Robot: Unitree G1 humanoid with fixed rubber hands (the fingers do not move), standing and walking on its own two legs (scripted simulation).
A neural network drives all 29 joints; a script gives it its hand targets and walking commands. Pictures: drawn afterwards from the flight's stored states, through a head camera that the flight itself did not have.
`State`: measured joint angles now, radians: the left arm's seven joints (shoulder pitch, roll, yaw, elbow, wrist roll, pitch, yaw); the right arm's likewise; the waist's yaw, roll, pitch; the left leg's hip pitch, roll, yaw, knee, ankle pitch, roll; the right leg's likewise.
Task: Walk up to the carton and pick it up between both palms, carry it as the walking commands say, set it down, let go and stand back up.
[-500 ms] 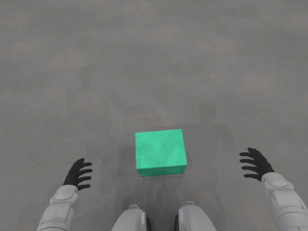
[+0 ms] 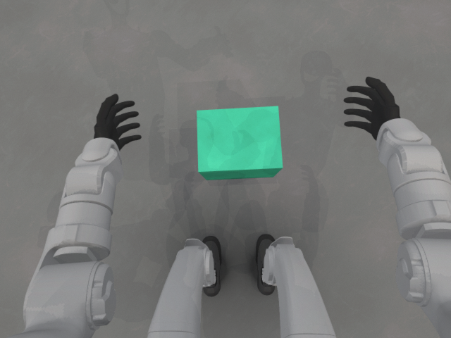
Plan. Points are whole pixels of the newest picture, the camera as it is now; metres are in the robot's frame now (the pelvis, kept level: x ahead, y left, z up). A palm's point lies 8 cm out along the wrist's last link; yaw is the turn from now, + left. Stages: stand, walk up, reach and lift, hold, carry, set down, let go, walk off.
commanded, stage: reach and lift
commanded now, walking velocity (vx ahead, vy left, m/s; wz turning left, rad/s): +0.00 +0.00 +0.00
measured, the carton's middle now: (238, 147) +0.53 +0.00 -0.56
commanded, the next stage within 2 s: none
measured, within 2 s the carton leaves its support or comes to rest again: neither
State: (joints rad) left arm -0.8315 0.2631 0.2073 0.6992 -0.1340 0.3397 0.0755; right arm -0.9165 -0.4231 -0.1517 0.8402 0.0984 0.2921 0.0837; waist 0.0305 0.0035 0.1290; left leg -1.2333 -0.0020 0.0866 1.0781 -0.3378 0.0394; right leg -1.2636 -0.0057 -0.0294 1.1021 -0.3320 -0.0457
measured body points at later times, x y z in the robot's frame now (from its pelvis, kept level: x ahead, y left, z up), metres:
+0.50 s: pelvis +0.00 -0.01 -0.02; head +0.35 -0.01 +0.26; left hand +0.54 +0.22 -0.15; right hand +0.55 -0.23 -0.15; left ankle +0.08 +0.10 -0.64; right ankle +0.09 -0.09 -0.64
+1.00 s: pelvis -0.05 +0.00 -0.17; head +0.32 -0.01 +0.07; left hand +0.53 +0.20 -0.30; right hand +0.55 -0.22 -0.30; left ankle +0.08 +0.10 -0.64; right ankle +0.09 -0.09 -0.64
